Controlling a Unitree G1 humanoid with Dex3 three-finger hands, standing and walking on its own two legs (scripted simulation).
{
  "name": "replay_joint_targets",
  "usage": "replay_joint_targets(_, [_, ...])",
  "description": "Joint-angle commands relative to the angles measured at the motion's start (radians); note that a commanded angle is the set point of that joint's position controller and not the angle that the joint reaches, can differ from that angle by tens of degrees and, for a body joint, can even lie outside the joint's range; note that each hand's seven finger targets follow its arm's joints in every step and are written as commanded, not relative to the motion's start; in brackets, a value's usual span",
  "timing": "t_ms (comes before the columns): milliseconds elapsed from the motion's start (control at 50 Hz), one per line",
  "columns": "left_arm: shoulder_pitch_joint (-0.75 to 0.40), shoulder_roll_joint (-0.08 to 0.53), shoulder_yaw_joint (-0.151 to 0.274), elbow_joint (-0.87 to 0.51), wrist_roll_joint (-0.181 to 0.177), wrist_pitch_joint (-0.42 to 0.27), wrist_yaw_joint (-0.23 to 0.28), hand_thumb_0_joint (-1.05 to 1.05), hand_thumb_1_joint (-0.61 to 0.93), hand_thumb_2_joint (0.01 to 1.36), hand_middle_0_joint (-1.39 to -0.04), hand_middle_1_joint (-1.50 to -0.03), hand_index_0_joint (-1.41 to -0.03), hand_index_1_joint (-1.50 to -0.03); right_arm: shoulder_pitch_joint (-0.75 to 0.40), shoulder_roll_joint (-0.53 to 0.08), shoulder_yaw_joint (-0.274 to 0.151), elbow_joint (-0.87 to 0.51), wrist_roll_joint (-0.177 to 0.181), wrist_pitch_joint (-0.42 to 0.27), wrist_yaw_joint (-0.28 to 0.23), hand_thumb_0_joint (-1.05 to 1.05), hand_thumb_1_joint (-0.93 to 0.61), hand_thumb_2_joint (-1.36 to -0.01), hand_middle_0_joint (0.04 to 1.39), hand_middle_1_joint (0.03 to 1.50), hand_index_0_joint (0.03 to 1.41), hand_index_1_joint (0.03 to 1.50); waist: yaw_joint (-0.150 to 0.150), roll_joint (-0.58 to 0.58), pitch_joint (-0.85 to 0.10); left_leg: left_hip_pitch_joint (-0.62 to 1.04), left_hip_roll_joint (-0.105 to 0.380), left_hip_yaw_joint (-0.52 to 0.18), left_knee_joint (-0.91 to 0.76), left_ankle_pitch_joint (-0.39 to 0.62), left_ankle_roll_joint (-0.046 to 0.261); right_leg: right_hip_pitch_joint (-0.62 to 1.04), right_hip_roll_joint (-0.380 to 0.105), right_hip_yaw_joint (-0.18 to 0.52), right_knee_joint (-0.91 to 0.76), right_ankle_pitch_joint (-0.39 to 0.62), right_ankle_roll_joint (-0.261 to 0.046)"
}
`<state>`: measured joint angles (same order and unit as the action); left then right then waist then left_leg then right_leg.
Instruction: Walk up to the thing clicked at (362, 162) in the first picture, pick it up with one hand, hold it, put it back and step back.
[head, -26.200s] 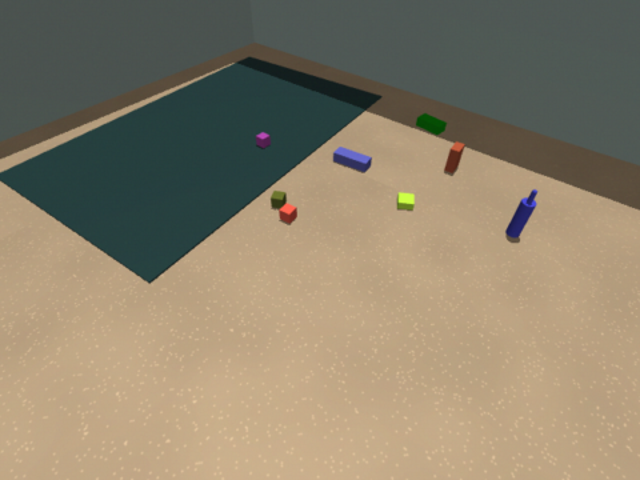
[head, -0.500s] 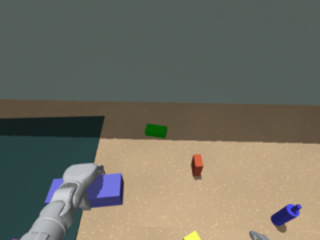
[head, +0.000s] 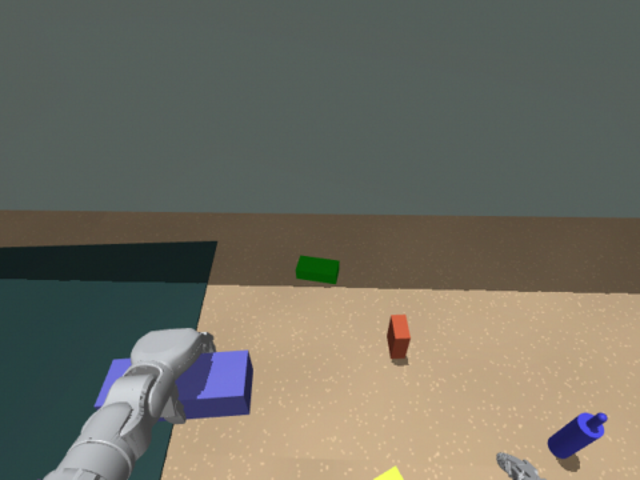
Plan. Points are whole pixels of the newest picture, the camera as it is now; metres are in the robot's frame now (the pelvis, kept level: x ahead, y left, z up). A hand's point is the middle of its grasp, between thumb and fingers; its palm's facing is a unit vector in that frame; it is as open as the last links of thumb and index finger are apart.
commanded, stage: hold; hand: left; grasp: from above
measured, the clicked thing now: (180, 386) +0.30 +0.22 -0.08
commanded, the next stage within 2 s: crouch in 0.86 s
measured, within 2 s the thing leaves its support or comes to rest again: neither
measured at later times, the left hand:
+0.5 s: hand (175, 389) +0.28 +0.21 -0.04, palm faces -0.48 -0.05 -0.88, open 10.2 cm
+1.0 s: hand (174, 384) +0.28 +0.22 -0.04, palm faces -0.48 -0.05 -0.87, open 10.2 cm
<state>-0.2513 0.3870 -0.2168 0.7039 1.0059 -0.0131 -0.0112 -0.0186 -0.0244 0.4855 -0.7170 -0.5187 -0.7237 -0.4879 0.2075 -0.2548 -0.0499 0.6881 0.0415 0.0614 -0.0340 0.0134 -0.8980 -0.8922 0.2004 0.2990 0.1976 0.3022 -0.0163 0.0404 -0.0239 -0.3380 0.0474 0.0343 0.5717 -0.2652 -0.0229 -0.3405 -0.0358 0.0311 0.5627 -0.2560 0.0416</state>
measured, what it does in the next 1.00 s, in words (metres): stands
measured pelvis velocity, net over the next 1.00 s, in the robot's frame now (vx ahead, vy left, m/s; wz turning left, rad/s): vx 0.00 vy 0.00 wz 0.00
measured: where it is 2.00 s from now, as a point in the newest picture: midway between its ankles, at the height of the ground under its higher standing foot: outside the picture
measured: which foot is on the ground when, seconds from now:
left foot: down 0.00-1.00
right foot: down 0.00-1.00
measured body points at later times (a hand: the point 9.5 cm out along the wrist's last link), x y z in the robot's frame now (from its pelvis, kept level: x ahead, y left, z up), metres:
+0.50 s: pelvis -0.01 +0.00 +0.00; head +0.00 -0.02 +0.45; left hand +0.30 +0.21 +0.01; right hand +0.14 -0.26 -0.11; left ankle +0.02 +0.13 -0.73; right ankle +0.02 -0.15 -0.73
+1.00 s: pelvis +0.00 +0.00 +0.01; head +0.01 -0.02 +0.45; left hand +0.30 +0.22 +0.01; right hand +0.15 -0.26 -0.11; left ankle +0.02 +0.13 -0.73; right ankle +0.02 -0.15 -0.73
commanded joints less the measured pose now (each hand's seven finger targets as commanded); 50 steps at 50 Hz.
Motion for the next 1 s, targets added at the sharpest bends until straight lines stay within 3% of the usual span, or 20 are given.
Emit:
replay_joint_targets(0, [-0.394, 0.221, 0.106, -0.232, 0.005, -0.007, 0.045, 0.0, 0.666, 0.84, -1.032, -0.666, -1.032, -0.667, -0.081, -0.138, -0.039, -0.133, -0.001, -0.041, -0.017, 0.0, -0.894, -0.898, 0.2, 0.299, 0.199, 0.299, 0.0, -0.008, -0.255, 0.159, -0.055, 0.005, -0.088, 0.153, 0.025, 0.05, 0.054, -0.04, -0.1, 0.115, -0.038])
replay_joint_targets(40, [-0.401, 0.243, 0.122, -0.245, 0.004, -0.009, 0.05, 0.0, 0.666, 0.853, -1.029, -0.684, -1.03, -0.683, -0.088, -0.139, -0.035, -0.134, -0.002, -0.042, -0.02, 0.0, -0.896, -0.898, 0.199, 0.299, 0.199, 0.299, 0.006, -0.013, -0.269, 0.158, -0.062, 0.009, -0.085, 0.158, 0.029, 0.071, 0.049, -0.035, -0.107, 0.12, -0.033])
replay_joint_targets(160, [-0.384, 0.23, 0.116, -0.215, 0.003, -0.003, 0.058, 0.0, 0.683, 0.843, -1.024, -0.707, -1.034, -0.698, -0.101, -0.138, -0.031, -0.129, 0.0, -0.047, -0.021, 0.0, -0.892, -0.896, 0.2, 0.299, 0.199, 0.299, 0.01, 0.001, -0.224, 0.154, -0.053, 0.003, -0.109, 0.107, 0.02, 0.05, 0.055, -0.043, -0.119, 0.065, -0.04])
replay_joint_targets(300, [-0.379, 0.221, 0.102, -0.235, -0.016, -0.007, 0.029, 0.0, 0.701, 0.862, -1.047, -0.718, -1.055, -0.71, -0.127, -0.131, -0.022, -0.14, 0.003, -0.053, -0.025, 0.0, -0.899, -0.9, 0.199, 0.3, 0.199, 0.3, 0.01, -0.026, -0.204, 0.151, -0.059, 0.005, -0.124, 0.063, 0.028, 0.055, 0.048, -0.035, -0.144, 0.022, -0.035])
replay_joint_targets(320, [-0.368, 0.231, 0.116, -0.261, -0.02, -0.011, 0.025, 0.0, 0.698, 0.862, -1.038, -0.726, -1.047, -0.718, -0.131, -0.13, -0.024, -0.148, 0.004, -0.054, -0.025, 0.0, -0.899, -0.9, 0.199, 0.3, 0.199, 0.3, 0.024, -0.01, -0.218, 0.155, -0.058, 0.004, -0.128, 0.067, 0.024, 0.067, 0.049, -0.037, -0.14, 0.023, -0.037])
replay_joint_targets(400, [-0.392, 0.226, 0.102, -0.286, -0.014, -0.022, 0.017, 0.0, 0.684, 0.844, -1.027, -0.717, -1.037, -0.707, -0.134, -0.126, -0.019, -0.145, 0.001, -0.054, -0.029, 0.0, -0.901, -0.9, 0.199, 0.3, 0.199, 0.3, 0.013, -0.011, -0.235, 0.173, -0.06, 0.003, -0.127, 0.082, 0.026, 0.068, 0.048, -0.035, -0.139, 0.042, -0.037])
replay_joint_targets(440, [-0.374, 0.264, 0.134, -0.285, -0.006, -0.022, 0.022, 0.0, 0.662, 0.858, -1.027, -0.698, -1.03, -0.696, -0.138, -0.126, -0.019, -0.146, 0.003, -0.053, -0.033, 0.0, -0.902, -0.901, 0.199, 0.299, 0.199, 0.299, 0.025, 0.0, -0.246, 0.176, -0.066, 0.011, -0.122, 0.102, 0.027, 0.08, 0.045, -0.031, -0.142, 0.055, -0.036])
replay_joint_targets(480, [-0.381, 0.219, 0.105, -0.294, -0.017, -0.022, 0.029, 0.0, 0.676, 0.867, -1.031, -0.715, -1.037, -0.709, -0.134, -0.121, -0.016, -0.138, 0.002, -0.053, -0.032, 0.0, -0.901, -0.9, 0.199, 0.3, 0.199, 0.3, 0.013, -0.016, -0.251, 0.188, -0.061, 0.006, -0.121, 0.123, 0.026, 0.082, 0.051, -0.037, -0.134, 0.078, -0.036])
replay_joint_targets(600, [-0.388, 0.247, 0.128, -0.299, -0.002, -0.007, 0.048, 0.0, 0.662, 0.877, -1.018, -0.704, -1.023, -0.7, -0.132, -0.124, -0.021, -0.126, 0.005, -0.046, -0.033, 0.0, -0.894, -0.898, 0.2, 0.3, 0.199, 0.3, 0.022, -0.001, -0.266, 0.205, -0.062, 0.012, -0.116, 0.18, 0.025, 0.094, 0.049, -0.039, -0.129, 0.136, -0.035])
replay_joint_targets(620, [-0.389, 0.234, 0.112, -0.277, 0.001, -0.002, 0.048, 0.0, 0.657, 0.869, -1.02, -0.701, -1.024, -0.698, -0.131, -0.123, -0.021, -0.121, 0.004, -0.045, -0.033, 0.0, -0.897, -0.899, 0.2, 0.3, 0.199, 0.3, 0.012, -0.02, -0.253, 0.197, -0.061, 0.01, -0.114, 0.187, 0.026, 0.094, 0.051, -0.039, -0.129, 0.145, -0.034])
replay_joint_targets(640, [-0.408, 0.227, 0.107, -0.306, -0.001, -0.001, 0.046, 0.0, 0.674, 0.877, -1.019, -0.733, -1.029, -0.724, -0.136, -0.119, -0.021, -0.124, 0.005, -0.045, -0.033, 0.0, -0.899, -0.899, 0.2, 0.3, 0.199, 0.3, 0.02, -0.009, -0.265, 0.202, -0.063, 0.013, -0.114, 0.196, 0.026, 0.098, 0.049, -0.037, -0.129, 0.152, -0.034])
replay_joint_targets(660, [-0.382, 0.242, 0.12, -0.258, 0.003, 0.006, 0.046, 0.0, 0.666, 0.88, -1.015, -0.73, -1.024, -0.722, -0.13, -0.123, -0.022, -0.119, 0.006, -0.043, -0.033, 0.0, -0.898, -0.899, 0.199, 0.299, 0.199, 0.299, 0.017, -0.02, -0.246, 0.191, -0.064, 0.015, -0.113, 0.192, 0.028, 0.098, 0.048, -0.037, -0.134, 0.15, -0.032])
replay_joint_targets(720, [-0.387, 0.215, 0.098, -0.254, -0.006, 0.002, 0.03, 0.0, 0.67, 0.876, -1.009, -0.739, -1.02, -0.728, -0.126, -0.123, -0.025, -0.117, 0.005, -0.041, -0.03, 0.0, -0.896, -0.898, 0.2, 0.3, 0.199, 0.3, 0.012, -0.001, -0.24, 0.197, -0.06, 0.012, -0.12, 0.189, 0.023, 0.086, 0.051, -0.038, -0.131, 0.147, -0.037])
replay_joint_targets(760, [-0.32, 0.231, 0.12, -0.22, -0.003, 0.001, 0.018, 0.0, 0.657, 0.861, -1.009, -0.717, -1.017, -0.71, -0.123, -0.124, -0.027, -0.122, 0.004, -0.038, -0.029, 0.0, -0.897, -0.899, 0.2, 0.3, 0.199, 0.3, 0.02, -0.03, -0.22, 0.181, -0.06, 0.009, -0.124, 0.185, 0.028, 0.103, 0.05, -0.04, -0.136, 0.142, -0.035])
replay_joint_targets(840, [-0.348, 0.224, 0.105, -0.266, -0.01, -0.02, 0.003, 0.0, 0.68, 0.894, -1.039, -0.729, -1.042, -0.727, -0.134, -0.119, -0.024, -0.138, 0.005, -0.034, -0.03, 0.0, -0.902, -0.901, 0.199, 0.3, 0.199, 0.3, 0.02, -0.022, -0.235, 0.19, -0.064, 0.008, -0.122, 0.194, 0.029, 0.114, 0.048, -0.039, -0.139, 0.149, -0.035])
replay_joint_targets(860, [-0.368, 0.24, 0.117, -0.3, -0.01, -0.024, 0.007, 0.0, 0.679, 0.894, -1.037, -0.723, -1.038, -0.723, -0.139, -0.119, -0.024, -0.143, 0.006, -0.034, -0.031, 0.0, -0.9, -0.9, 0.199, 0.3, 0.199, 0.3, 0.028, 0.002, -0.255, 0.199, -0.066, 0.01, -0.124, 0.197, 0.027, 0.115, 0.047, -0.036, -0.137, 0.15, -0.039])
replay_joint_targets(920, [-0.376, 0.249, 0.13, -0.276, -0.002, -0.031, 0.021, 0.0, 0.668, 0.886, -1.035, -0.719, -1.036, -0.719, -0.124, -0.121, -0.024, -0.132, 0.003, -0.031, -0.032, 0.0, -0.9, -0.9, 0.199, 0.3, 0.199, 0.3, 0.016, -0.001, -0.229, 0.191, -0.062, 0.009, -0.126, 0.179, 0.026, 0.099, 0.05, -0.039, -0.141, 0.135, -0.038])
replay_joint_targets(940, [-0.399, 0.253, 0.131, -0.3, -0.002, -0.033, 0.029, 0.0, 0.737, 0.806, -1.046, -0.762, -1.082, -0.726, -0.123, -0.124, -0.026, -0.135, 0.003, -0.032, -0.032, 0.0, -0.918, -0.911, 0.2, 0.3, 0.2, 0.3, 0.016, 0.01, -0.251, 0.205, -0.06, 0.007, -0.129, 0.18, 0.023, 0.099, 0.052, -0.041, -0.136, 0.135, -0.041])
replay_joint_targets(960, [-0.381, 0.252, 0.135, -0.281, 0.002, -0.032, 0.037, 0.0, 0.657, 0.823, -0.966, -0.73, -1.002, -0.709, -0.126, -0.12, -0.026, -0.135, 0.003, -0.031, -0.033, 0.0, -0.881, -0.897, 0.2, 0.3, 0.201, 0.3, 0.023, 0.018, -0.246, 0.205, -0.061, 0.009, -0.128, 0.183, 0.021, 0.095, 0.052, -0.043, -0.138, 0.134, -0.042])
replay_joint_targets(980, [-0.348, 0.225, 0.121, -0.262, 0.005, -0.029, 0.043, 0.0, 0.673, 0.877, -1.015, -0.75, -1.026, -0.741, -0.118, -0.122, -0.027, -0.133, 0.004, -0.029, -0.03, 0.0, -0.889, -0.899, 0.2, 0.3, 0.2, 0.3, 0.014, 0.002, -0.238, 0.205, -0.059, 0.008, -0.127, 0.185, 0.022, 0.094, 0.053, -0.043, -0.134, 0.137, -0.041])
